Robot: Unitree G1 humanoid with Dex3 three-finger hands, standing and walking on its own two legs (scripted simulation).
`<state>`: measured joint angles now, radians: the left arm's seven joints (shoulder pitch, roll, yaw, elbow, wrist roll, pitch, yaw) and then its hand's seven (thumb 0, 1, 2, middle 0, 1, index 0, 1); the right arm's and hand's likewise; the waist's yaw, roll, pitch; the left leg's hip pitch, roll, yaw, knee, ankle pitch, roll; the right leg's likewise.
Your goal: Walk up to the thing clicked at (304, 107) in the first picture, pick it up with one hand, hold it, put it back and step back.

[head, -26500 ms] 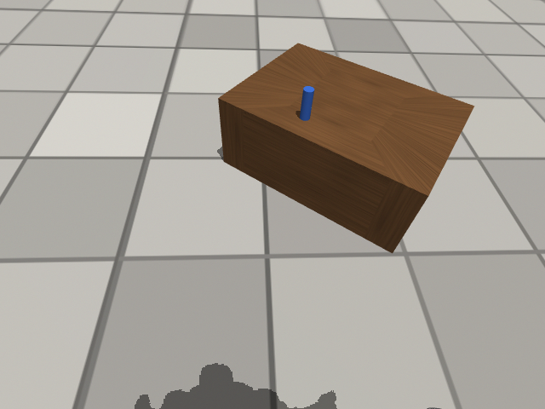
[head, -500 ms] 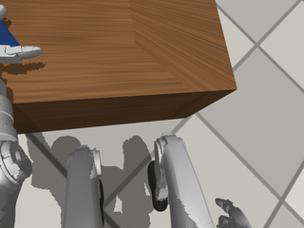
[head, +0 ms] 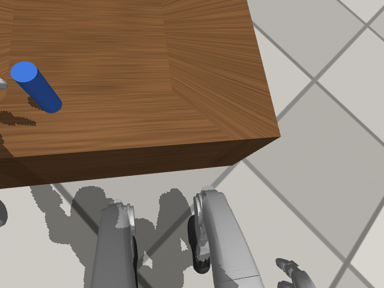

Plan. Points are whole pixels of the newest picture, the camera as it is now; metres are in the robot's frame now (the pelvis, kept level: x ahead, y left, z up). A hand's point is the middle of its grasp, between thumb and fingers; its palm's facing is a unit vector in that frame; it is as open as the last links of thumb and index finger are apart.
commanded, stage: home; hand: left
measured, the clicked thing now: (39, 90) +0.52 +0.26 -0.08
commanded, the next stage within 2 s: none
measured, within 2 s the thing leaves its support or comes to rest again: neither
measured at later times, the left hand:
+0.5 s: hand out of the picture +0.42 +0.31 +0.11, palm faces +0.25 -0.89 -0.38, open 17.6 cm
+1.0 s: hand (11, 243) +0.23 +0.18 +0.12, palm faces +0.18 -0.95 -0.24, open 17.5 cm
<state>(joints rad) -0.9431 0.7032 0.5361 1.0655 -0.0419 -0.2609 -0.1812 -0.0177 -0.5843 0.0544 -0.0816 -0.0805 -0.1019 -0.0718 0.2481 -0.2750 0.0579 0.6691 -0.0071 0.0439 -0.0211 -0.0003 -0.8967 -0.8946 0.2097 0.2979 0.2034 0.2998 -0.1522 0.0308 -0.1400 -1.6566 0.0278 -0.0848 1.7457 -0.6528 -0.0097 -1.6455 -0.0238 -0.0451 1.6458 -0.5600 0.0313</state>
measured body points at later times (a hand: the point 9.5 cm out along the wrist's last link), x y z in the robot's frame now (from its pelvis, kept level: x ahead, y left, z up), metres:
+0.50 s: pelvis +0.04 +0.01 +0.16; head +0.14 +0.04 +0.60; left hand +0.41 +0.35 +0.13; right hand +0.09 -0.27 +0.05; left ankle +0.06 +0.12 -0.51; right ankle +0.09 -0.14 -0.51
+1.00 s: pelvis +0.07 +0.00 +0.20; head +0.10 +0.00 +0.65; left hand +0.22 +0.23 +0.14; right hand +0.27 -0.22 +0.12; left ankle +0.06 +0.12 -0.51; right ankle +0.09 -0.14 -0.51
